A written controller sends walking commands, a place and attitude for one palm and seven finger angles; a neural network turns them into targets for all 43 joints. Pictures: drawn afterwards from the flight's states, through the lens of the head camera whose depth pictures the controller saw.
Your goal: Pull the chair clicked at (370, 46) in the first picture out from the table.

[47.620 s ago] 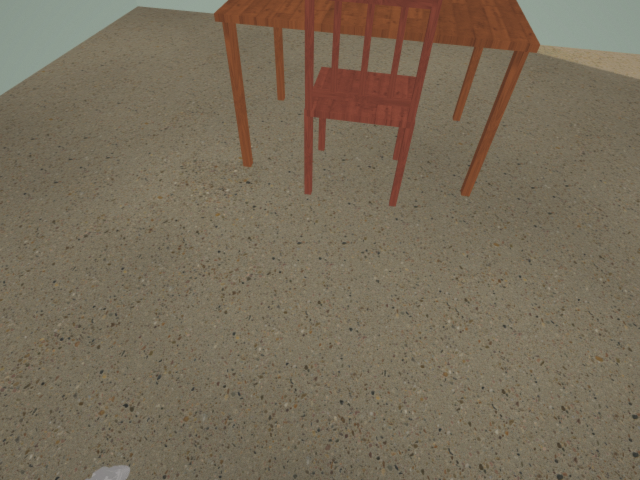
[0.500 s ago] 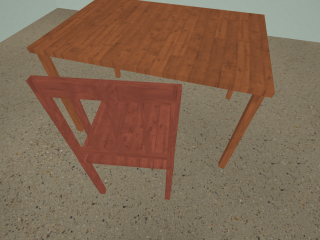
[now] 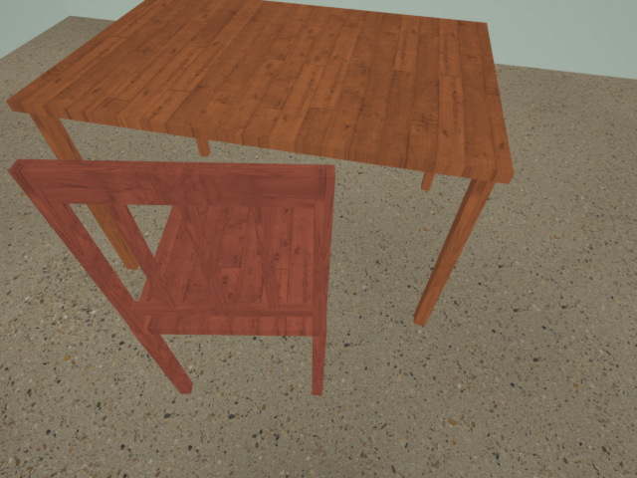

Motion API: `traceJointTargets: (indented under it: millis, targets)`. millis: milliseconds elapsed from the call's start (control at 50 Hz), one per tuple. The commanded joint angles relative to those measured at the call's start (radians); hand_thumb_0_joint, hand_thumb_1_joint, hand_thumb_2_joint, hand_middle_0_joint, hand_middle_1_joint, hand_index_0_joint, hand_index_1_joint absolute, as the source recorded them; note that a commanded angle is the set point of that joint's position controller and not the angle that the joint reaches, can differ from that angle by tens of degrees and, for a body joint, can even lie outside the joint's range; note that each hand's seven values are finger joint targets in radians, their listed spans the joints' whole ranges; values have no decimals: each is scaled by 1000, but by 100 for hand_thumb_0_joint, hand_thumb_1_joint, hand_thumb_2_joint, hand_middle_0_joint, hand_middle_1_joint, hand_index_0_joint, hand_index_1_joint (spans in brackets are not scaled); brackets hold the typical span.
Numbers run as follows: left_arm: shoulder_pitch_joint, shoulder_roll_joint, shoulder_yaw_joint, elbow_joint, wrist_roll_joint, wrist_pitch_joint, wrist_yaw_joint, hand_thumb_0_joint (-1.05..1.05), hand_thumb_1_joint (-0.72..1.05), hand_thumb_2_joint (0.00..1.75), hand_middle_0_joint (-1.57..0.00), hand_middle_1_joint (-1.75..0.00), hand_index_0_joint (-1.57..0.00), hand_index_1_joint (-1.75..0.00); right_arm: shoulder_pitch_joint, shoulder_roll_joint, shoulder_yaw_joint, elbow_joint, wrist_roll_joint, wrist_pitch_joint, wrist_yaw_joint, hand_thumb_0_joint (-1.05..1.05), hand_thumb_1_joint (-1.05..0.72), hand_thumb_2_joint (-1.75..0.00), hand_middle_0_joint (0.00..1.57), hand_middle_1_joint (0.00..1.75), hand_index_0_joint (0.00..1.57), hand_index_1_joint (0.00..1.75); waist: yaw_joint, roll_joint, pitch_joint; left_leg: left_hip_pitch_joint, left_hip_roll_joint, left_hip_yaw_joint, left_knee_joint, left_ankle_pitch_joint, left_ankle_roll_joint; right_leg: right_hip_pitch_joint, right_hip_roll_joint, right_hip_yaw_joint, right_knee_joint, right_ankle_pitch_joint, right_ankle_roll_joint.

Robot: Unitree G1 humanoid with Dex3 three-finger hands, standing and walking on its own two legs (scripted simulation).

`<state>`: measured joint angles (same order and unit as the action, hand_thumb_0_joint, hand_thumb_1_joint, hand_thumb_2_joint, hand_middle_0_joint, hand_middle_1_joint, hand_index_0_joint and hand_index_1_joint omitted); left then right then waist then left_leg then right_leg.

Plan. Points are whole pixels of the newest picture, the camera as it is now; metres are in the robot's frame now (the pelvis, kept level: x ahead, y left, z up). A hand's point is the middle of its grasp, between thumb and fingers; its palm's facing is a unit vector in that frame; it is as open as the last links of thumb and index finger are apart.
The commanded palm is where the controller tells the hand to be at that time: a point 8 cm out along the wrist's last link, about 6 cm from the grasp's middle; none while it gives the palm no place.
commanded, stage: come to a stop and stand still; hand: left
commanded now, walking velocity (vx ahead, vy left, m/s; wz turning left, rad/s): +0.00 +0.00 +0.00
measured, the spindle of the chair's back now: (207, 261) +0.47 +0.22 -0.09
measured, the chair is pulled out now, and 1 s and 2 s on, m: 0.21 0.21 0.21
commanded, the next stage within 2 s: look again from close up in 0.46 s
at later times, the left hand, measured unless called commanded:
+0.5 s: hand out of the picture +0.04 +0.19 -0.17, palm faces +0.03 -0.97 -0.23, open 7.2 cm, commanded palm none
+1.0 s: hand out of the picture +0.00 +0.16 -0.18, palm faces +0.04 -0.98 -0.18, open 7.3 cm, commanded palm none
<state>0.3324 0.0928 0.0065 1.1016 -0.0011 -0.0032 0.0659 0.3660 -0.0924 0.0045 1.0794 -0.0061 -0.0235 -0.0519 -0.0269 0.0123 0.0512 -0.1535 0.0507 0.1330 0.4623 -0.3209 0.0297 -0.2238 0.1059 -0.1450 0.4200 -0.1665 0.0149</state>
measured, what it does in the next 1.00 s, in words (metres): steps on the spot: right foot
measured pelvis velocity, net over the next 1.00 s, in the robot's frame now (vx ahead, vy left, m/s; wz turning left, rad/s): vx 0.01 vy -0.01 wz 0.02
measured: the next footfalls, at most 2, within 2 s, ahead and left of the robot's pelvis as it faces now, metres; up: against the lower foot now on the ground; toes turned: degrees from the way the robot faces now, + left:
right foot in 0.12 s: +0.05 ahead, -0.10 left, +0.00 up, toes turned -1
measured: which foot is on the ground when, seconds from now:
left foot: down 0.00-1.00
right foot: down 0.00-0.00, up 0.02-0.10, down 0.12-1.00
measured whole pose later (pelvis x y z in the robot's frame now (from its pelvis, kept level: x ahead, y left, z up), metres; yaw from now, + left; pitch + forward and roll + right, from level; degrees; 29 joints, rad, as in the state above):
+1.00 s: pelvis +0.01 -0.01 +0.00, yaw +1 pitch -1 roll +1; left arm 0.29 0.14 -0.02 1.12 0.01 -0.01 0.03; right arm 0.27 -0.14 0.02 1.13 -0.01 -0.02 -0.03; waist 0.01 0.00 0.05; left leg -0.11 0.02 0.12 0.41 -0.29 0.01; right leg -0.19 0.00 -0.05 0.46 -0.26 -0.03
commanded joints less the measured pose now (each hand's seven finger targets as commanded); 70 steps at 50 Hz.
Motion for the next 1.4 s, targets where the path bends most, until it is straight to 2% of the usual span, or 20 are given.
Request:
traceJointTargets:
  millis: [0, 20, 40, 60, 80, 100, 120, 140, 160, 200, 240, 300, 340, 380, 540, 1300, 1320, 1340, 1360, 1380]
  targets:
    - [76, 92, 23, -84, 5, 37, 2, 0, 90, 90, -20, -30, -20, -30, -68, -106, -36, -131, -9, 15, -13, 0, -90, -90, 20, 30, 20, 30, 74, 260, 42, -339, 294, -318, -163, -25, 165, -75, -167, 217, 578, -310, -89]
    - [99, 81, 28, -93, 21, 37, -17, 0, 90, 90, -20, -30, -20, -30, -115, -129, -33, -171, -16, 15, 4, 0, -90, -90, 20, 30, 20, 30, 102, 161, 53, -428, 224, -226, -166, -121, 129, 16, -156, 167, 459, -242, -85]
    - [101, 69, 24, -88, 32, 15, -35, 0, 90, 90, -20, -30, -20, -30, -85, -152, -31, -160, -25, 16, 16, 0, -90, -90, 20, 30, 20, 30, 99, 37, 63, -397, 140, -168, -116, -187, 85, 53, -129, 81, 248, -168, -54]
    - [96, 80, 20, -80, 30, -1, -40, 0, 90, 90, -20, -30, -20, -30, -60, -151, -29, -146, -29, 6, 18, 0, -90, -90, 20, 30, 20, 30, 96, -58, 23, -326, 91, -130, -37, -82, 49, 66, -126, 81, 117, -53, -47]
    - [60, 111, 21, -84, 29, -20, -34, 0, 90, 90, -20, -30, -20, -30, -4, -111, -21, -142, -14, 5, 16, 0, -90, -90, 20, 30, 20, 30, 54, -195, 54, -322, 23, -96, 63, -66, 11, 27, -219, 285, 24, -72, -84]
    - [34, 154, 23, -92, 23, -28, -30, 0, 90, 90, -20, -30, -20, -30, 62, -86, -15, -126, -10, 10, 19, 0, -90, -90, 20, 30, 20, 30, 13, -258, 53, -220, -17, -80, 120, -94, -8, -98, -325, 404, -62, -167, -143]
    - [-20, 177, 22, -105, 22, -19, -31, 0, 90, 90, -20, -30, -20, -30, 118, -80, -15, -96, -13, 13, 26, 0, -90, -90, 20, 30, 20, 30, -24, -201, 59, -86, -20, -87, 95, -80, -4, -237, -329, 367, -101, -368, -152]
    - [-70, 162, 23, -122, 24, -6, -34, 0, 90, 90, -20, -30, -20, -30, 128, -83, -18, -81, -19, 10, 35, 0, -90, -90, 20, 30, 20, 30, -50, -36, 75, -17, -20, -120, -6, 22, 0, -282, -242, 279, 10, -287, -103]
    - [-72, 147, 21, -124, 20, -8, -35, 0, 90, 90, -20, -30, -20, -30, 107, -101, -16, -71, -22, 8, 31, 0, -90, -90, 20, 30, 20, 30, -26, -15, 71, -65, 42, -162, -44, 41, 11, -236, -175, 229, 55, -231, -74]
    - [-29, 126, 10, -107, 15, -11, -31, 0, 90, 90, -20, -30, -20, -30, 57, -132, -17, -77, -17, -5, 28, 0, -90, -90, 20, 30, 20, 30, 16, -3, 68, -126, 72, -184, -76, 113, 28, -109, -166, 198, 77, -67, -64]
    - [-4, 131, 8, -92, 13, -17, -28, 0, 90, 90, -20, -30, -20, -30, 51, -143, -11, -73, -13, -12, 24, 0, -90, -90, 20, 30, 20, 30, 20, -50, 24, -89, 66, -154, -66, 216, 22, -48, -179, 209, 73, 39, -66]
    - [-7, 145, 7, -90, 10, -19, -24, 0, 90, 90, -20, -30, -20, -30, 38, -148, -8, -61, -12, -16, 21, 0, -90, -90, 20, 30, 20, 30, 20, -12, -6, -35, 63, -135, -67, 305, 14, -15, -189, 210, 73, 120, -67]
    - [-8, 148, 7, -85, 11, -17, -23, 0, 90, 90, -20, -30, -20, -30, 26, -149, -7, -47, -12, -13, 20, 0, -90, -90, 20, 30, 20, 30, 22, -26, -3, -26, 62, -129, -78, 274, 10, -8, -196, 212, 58, 115, -65]
    - [-11, 153, 6, -84, 11, -16, -24, 0, 90, 90, -20, -30, -20, -30, 13, -152, -6, -44, -13, -12, 20, 0, -90, -90, 20, 30, 20, 30, 25, 8, 3, -21, 63, -127, -87, 277, 10, -5, -195, 211, 51, 114, -65]
    - [-13, 169, 2, -63, 12, -18, -27, 0, 90, 90, -20, -30, -20, -30, -14, -156, -4, -23, -9, -6, 22, 0, -90, -90, 20, 30, 20, 30, 21, -9, -6, -1, 56, -117, -98, 212, 2, 14, -213, 225, 7, 131, -66]
    - [48, 129, -5, -8, 11, -25, -23, 0, 90, 90, -20, -30, -20, -30, 8, -116, 5, 48, -4, -9, 16, 0, -90, -90, 20, 30, 20, 30, 28, -10, 22, 10, 62, -115, -138, 194, -4, 29, -213, 219, -43, 120, -65]
    - [90, 173, 0, 32, 23, -44, 11, 0, 90, 90, -20, -30, -20, -30, -101, -169, -13, -16, 7, -13, 28, 0, -90, -90, 20, 30, 20, 30, 60, -57, 49, -102, 82, -81, 68, 243, -31, 36, -271, 233, -20, 487, -33]
    - [-633, 343, 53, -1485, -198, -255, -13, 0, 88, 89, -20, -30, -20, -30, -79, -349, -31, -388, 49, -164, -21, 0, -90, -90, 20, 30, 20, 30, -60, 129, -461, 139, -44, -120, -50, 342, -3, 154, -175, 198, 54, 343, -48]
    - [-505, 410, 127, -1441, -158, -225, 37, 0, 85, 88, -20, -29, -20, -29, -200, -250, 11, -347, 56, -240, -56, 0, -90, -90, 20, 30, 20, 30, -1, 218, -362, 154, -25, -69, -34, 375, -2, 109, -137, 199, 72, 219, -54]
    - [-224, 227, 28, -1158, -122, -167, 52, 0, 83, 87, -19, -29, -19, -29, -155, -277, -21, -300, 24, -280, -49, 0, -90, -90, 20, 30, 20, 30, 3, 208, -352, 86, -22, -91, -40, 380, -12, 70, -130, 138, 75, 90, -61]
